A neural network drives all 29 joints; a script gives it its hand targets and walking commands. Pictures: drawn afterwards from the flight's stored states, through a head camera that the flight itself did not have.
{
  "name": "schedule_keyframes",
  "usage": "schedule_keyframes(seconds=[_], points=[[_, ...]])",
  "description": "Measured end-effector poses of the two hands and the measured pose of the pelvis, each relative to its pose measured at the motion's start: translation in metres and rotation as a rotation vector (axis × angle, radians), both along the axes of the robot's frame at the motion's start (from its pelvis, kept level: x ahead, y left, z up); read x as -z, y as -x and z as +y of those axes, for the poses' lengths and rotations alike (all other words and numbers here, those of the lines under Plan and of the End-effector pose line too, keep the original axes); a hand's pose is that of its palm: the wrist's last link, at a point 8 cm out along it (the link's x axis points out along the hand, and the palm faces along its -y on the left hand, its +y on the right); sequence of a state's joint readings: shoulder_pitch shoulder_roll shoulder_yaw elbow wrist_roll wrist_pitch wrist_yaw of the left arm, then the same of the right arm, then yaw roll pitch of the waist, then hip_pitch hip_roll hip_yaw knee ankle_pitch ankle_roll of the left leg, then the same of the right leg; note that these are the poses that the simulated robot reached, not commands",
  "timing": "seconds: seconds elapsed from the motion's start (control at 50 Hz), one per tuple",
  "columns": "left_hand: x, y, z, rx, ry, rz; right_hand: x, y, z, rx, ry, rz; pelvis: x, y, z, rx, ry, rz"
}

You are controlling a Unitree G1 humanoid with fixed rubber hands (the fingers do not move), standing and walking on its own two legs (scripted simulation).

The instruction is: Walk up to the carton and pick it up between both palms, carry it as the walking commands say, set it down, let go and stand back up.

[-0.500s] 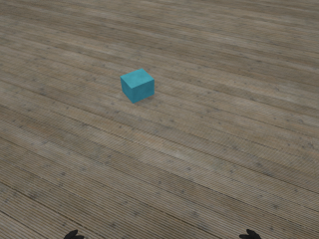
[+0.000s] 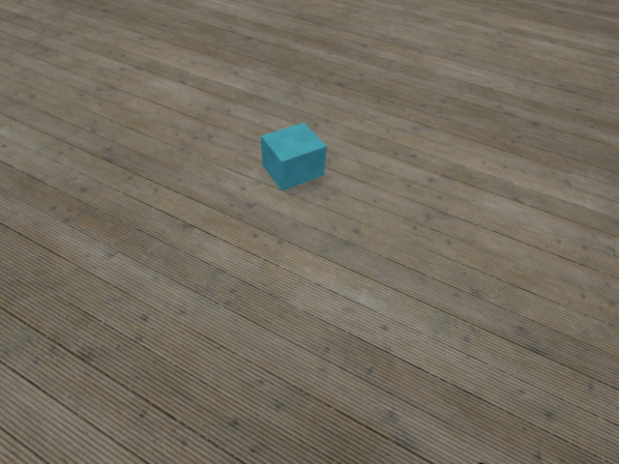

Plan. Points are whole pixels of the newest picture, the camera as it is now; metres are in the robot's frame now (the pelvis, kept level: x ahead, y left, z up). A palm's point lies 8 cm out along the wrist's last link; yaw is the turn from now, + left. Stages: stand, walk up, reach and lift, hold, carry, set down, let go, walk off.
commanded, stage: walk up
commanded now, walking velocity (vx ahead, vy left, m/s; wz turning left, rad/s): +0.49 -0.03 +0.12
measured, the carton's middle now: (293, 156) +1.48 +0.11 -0.68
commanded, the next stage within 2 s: none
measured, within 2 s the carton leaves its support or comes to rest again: neither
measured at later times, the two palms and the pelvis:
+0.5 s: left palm (195, 319) +0.36 +0.22 -0.14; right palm out of the picture +0.10 -0.26 -0.14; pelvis +0.21 -0.02 -0.02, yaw +0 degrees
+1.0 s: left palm (181, 266) +0.47 +0.27 -0.15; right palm (441, 270) +0.48 -0.23 -0.11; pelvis +0.44 +0.02 +0.00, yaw +1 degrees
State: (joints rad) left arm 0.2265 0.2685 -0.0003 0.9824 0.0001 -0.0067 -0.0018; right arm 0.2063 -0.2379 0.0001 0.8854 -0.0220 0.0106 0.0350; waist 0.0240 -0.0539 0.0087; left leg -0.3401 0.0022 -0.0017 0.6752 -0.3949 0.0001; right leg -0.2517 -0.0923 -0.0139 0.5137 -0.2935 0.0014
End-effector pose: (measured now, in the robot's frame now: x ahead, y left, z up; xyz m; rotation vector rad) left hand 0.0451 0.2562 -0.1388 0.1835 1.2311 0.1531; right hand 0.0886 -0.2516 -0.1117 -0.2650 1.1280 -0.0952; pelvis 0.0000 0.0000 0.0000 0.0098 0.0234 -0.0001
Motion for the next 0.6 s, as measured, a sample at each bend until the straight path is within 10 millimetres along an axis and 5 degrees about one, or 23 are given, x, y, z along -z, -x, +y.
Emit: schedule_keyframes(seconds=[0.08, 0.18, 0.3, 0.38, 0.48, 0.6], points=[[0.011, -0.019, 0.023, 0.015, 0.01, 0.024, 0.007, 0.003, 0.023, 0.033, -0.001, 0.014, 0.007, -0.02, 0.021, -0.007, 0.023, -0.015], [0.004, -0.072, 0.02, 0.071, 0.067, -0.005, -0.007, 0.032, 0.027, 0.121, 0.024, 0.128, -0.006, -0.056, 0.028, 0.004, 0.051, -0.019], [0.003, -0.155, 0.003, 0.135, 0.098, -0.056, -0.011, 0.052, 0.023, 0.217, 0.039, 0.258, -0.006, -0.106, 0.02, 0.005, 0.057, -0.018], [0.0, -0.228, -0.015, 0.184, 0.092, -0.125, -0.002, 0.045, 0.017, 0.263, 0.022, 0.332, 0.001, -0.144, 0.008, 0.003, 0.044, -0.009], [-0.001, -0.308, -0.038, 0.212, 0.043, -0.209, 0.026, 0.002, 0.0, 0.264, -0.023, 0.389, 0.02, -0.199, -0.017, 0.004, 0.017, 0.011], [-0.019, -0.315, -0.027, 0.099, -0.02, -0.168, 0.029, -0.128, -0.017, 0.134, -0.045, 0.255, 0.005, -0.253, -0.028, -0.003, 0.006, -0.023]])
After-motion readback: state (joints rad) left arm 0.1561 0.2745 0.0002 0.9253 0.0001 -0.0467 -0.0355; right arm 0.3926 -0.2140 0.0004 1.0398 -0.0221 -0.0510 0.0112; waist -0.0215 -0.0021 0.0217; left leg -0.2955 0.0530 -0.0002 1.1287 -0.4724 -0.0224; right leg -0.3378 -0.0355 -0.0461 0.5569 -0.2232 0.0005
